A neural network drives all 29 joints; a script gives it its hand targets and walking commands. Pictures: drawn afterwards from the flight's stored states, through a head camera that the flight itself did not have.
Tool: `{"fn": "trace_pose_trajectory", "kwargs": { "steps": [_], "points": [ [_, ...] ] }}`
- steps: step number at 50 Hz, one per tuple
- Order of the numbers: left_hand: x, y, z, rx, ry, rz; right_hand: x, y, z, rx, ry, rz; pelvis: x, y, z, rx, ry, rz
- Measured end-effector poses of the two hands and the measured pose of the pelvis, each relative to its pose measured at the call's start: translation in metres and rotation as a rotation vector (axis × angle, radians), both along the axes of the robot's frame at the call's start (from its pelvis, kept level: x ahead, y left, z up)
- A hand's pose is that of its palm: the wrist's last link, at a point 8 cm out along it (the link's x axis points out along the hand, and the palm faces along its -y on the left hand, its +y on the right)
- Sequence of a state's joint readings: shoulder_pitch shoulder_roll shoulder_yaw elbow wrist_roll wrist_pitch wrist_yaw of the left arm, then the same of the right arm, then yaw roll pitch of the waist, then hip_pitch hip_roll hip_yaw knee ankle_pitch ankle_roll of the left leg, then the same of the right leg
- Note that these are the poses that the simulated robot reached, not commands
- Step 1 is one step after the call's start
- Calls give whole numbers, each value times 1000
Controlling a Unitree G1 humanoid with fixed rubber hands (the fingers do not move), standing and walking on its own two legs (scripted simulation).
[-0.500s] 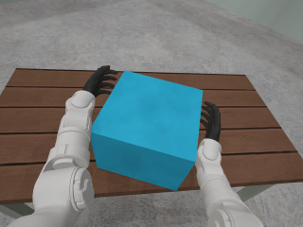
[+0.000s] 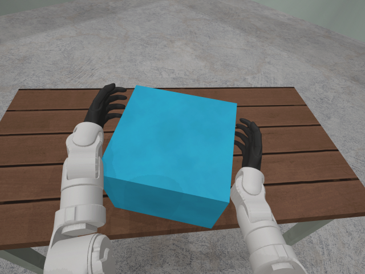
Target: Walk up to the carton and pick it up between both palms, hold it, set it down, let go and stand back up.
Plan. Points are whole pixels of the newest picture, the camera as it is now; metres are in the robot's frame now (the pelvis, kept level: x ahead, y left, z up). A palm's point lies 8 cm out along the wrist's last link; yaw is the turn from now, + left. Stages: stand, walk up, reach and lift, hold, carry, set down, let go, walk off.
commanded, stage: reach and lift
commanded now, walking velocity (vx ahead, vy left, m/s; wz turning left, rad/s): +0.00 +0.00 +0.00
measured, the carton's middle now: (173, 157) +0.38 -0.01 +0.03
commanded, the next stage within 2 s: hold in 1.54 s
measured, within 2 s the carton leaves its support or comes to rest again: neither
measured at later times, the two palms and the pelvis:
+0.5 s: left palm (89, 146) +0.34 +0.15 +0.14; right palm (261, 163) +0.29 -0.17 +0.12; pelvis -0.04 -0.01 +0.00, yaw +1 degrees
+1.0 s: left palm (86, 141) +0.33 +0.15 +0.16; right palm (264, 139) +0.32 -0.17 +0.16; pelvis -0.04 -0.03 +0.00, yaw +2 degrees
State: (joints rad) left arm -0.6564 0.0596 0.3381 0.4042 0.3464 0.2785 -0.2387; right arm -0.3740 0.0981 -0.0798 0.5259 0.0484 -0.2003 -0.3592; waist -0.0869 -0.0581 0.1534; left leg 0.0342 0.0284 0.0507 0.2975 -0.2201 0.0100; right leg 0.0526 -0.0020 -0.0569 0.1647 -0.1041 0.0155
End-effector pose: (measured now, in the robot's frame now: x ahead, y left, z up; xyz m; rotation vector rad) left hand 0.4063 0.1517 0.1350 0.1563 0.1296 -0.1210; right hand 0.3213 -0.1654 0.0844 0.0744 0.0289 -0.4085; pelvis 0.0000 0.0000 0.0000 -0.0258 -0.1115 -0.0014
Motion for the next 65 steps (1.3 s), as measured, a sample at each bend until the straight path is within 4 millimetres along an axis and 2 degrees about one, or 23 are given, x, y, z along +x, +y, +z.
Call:
{"fn": "trace_pose_trajectory", "kwargs": {
  "steps": [17, 23, 29, 34, 41, 51, 59, 65],
  "points": [
    [-56, 3, 5, -82, -17, 132, -30, 0, 25, -87, 13, 67, -26, -4, -2, 2, -103, -5],
    [-69, 2, 4, -59, 29, 164, -31, -4, 28, -87, 40, 105, -40, -6, -3, 8, -106, 7],
    [-71, 3, 15, -46, 38, 212, -19, -5, 39, -55, 35, 146, -50, -10, -3, 18, -70, 18],
    [-69, 1, 31, -34, 21, 234, -6, -7, 55, -43, 11, 179, -49, -16, -2, 22, -51, 21],
    [-79, 1, 35, -81, 20, 265, -5, -7, 72, -60, -5, 209, -44, -25, -2, 19, -80, 16],
    [-76, 3, 27, -83, 51, 281, 1, -6, 71, -58, 11, 218, -43, -32, -3, 19, -82, 30],
    [-76, 10, 33, -66, 24, 299, 7, 1, 75, -42, -21, 235, -37, -26, -2, 16, -69, 36],
    [-81, 14, 41, -69, -4, 304, 4, 5, 84, -42, -53, 241, -31, -19, -2, 13, -77, 39]
  ]
}}
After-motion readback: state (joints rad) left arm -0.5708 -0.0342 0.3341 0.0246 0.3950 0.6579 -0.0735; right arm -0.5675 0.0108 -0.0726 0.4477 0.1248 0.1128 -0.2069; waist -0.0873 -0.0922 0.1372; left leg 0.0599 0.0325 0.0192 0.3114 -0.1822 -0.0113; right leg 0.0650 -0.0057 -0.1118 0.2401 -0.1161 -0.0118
